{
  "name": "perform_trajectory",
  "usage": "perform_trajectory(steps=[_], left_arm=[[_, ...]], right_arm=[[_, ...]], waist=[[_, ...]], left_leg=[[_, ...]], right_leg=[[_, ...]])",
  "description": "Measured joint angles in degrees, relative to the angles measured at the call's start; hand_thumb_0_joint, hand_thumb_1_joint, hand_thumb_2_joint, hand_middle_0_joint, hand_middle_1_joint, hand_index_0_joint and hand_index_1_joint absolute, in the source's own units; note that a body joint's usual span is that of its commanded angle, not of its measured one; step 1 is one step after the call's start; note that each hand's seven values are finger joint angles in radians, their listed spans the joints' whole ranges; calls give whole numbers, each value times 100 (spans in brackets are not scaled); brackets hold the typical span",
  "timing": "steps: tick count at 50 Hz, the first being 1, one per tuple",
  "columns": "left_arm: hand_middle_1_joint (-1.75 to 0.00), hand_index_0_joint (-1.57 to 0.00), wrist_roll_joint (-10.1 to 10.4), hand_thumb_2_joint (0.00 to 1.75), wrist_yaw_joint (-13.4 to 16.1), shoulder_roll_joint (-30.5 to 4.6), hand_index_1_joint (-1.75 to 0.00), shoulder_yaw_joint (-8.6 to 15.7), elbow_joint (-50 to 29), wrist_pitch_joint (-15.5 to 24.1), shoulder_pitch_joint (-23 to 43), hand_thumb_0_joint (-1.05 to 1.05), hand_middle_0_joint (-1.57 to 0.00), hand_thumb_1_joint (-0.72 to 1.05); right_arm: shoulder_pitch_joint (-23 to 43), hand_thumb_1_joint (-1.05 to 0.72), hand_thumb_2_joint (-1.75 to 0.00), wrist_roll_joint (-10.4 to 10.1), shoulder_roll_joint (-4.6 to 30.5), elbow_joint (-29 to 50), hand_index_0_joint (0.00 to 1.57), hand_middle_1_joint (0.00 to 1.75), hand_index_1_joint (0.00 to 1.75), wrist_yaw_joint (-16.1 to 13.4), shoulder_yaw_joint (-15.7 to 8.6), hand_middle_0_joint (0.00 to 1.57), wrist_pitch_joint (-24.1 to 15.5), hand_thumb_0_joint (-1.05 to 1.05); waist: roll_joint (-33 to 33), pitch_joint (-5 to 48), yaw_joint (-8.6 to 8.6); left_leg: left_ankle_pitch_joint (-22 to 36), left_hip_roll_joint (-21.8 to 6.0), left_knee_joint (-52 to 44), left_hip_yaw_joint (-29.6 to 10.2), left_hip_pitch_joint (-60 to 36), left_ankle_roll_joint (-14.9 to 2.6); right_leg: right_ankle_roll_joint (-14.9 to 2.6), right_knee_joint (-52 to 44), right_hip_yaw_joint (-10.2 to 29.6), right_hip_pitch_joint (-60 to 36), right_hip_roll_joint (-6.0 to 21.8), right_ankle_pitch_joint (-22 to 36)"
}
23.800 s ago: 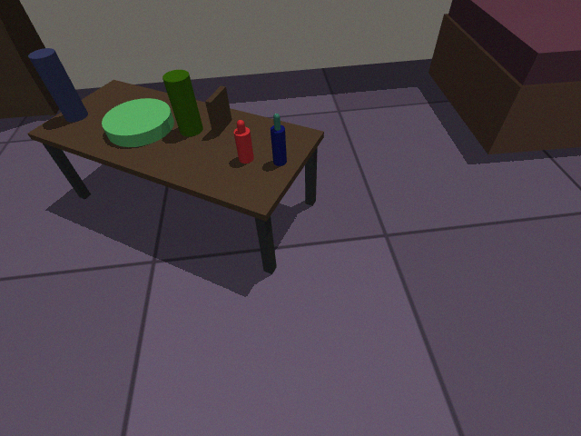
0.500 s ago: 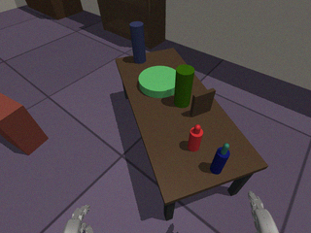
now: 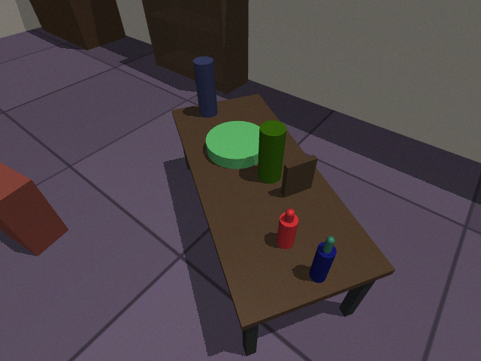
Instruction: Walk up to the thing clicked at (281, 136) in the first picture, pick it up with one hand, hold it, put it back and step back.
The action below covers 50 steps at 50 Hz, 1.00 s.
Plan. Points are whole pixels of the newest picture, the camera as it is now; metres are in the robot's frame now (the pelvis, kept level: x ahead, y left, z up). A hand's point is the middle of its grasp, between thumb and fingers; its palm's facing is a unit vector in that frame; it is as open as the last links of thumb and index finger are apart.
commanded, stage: home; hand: right
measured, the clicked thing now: (323, 258) +0.46 -0.20 -0.27
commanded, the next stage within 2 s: stand in 1.06 s
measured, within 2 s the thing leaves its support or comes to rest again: neither
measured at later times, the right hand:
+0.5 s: hand out of the picture +0.03 -0.24 -0.15, palm faces -0.03 +0.93 -0.37, open 17.5 cm
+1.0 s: hand out of the picture +0.07 -0.22 -0.15, palm faces -0.03 +0.93 -0.36, open 17.6 cm
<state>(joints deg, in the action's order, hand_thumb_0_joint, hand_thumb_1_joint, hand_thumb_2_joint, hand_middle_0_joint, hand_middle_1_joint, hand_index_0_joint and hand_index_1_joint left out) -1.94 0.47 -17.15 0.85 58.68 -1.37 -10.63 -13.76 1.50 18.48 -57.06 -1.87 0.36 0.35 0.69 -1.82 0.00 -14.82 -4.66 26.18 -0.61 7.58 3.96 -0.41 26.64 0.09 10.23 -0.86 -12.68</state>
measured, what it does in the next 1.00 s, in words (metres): stands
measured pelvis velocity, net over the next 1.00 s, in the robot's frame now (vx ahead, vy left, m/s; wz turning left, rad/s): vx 0.00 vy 0.03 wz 0.00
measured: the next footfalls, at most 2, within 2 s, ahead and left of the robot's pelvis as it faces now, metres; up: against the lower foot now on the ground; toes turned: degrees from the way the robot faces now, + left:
none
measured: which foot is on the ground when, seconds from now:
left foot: down 0.00-1.00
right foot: down 0.00-1.00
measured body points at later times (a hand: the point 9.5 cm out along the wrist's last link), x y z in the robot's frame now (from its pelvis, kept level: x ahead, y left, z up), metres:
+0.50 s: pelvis -0.01 +0.01 +0.00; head -0.02 +0.02 +0.45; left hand +0.04 +0.31 -0.14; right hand +0.03 -0.29 -0.13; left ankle +0.00 +0.16 -0.74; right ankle +0.02 -0.11 -0.74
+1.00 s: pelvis +0.00 +0.03 +0.01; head +0.00 +0.03 +0.46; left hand +0.07 +0.32 -0.13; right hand +0.08 -0.27 -0.12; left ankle +0.00 +0.16 -0.74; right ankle +0.02 -0.11 -0.74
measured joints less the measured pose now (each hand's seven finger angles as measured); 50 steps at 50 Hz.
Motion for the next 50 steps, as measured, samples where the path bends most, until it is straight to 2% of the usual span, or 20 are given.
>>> perform_trajectory(steps=[20,37,50], left_arm=[[-30,-20,39,90,-52,-217,-30,8,556,20,135,1,-20,91],[-30,-20,79,90,-52,-198,-30,-61,688,54,235,1,-20,91],[-30,-20,86,90,-47,-217,-30,-66,691,82,373,1,-20,91]], right_arm=[[122,56,-3,-14,80,-533,5,4,5,68,61,5,-40,0],[392,56,-3,-55,52,-634,5,4,5,85,67,5,-94,0],[615,57,-3,-71,94,-650,5,4,5,106,47,5,-91,0]], waist=[[-6,-26,32],[55,-70,46],[7,-77,49]], left_leg=[[241,59,-269,57,-37,-82],[262,223,-457,144,-172,-208],[304,255,-582,124,-252,-222]], right_leg=[[75,-401,59,-86,54,323],[210,-548,143,-190,216,334],[226,-644,118,-270,250,347]])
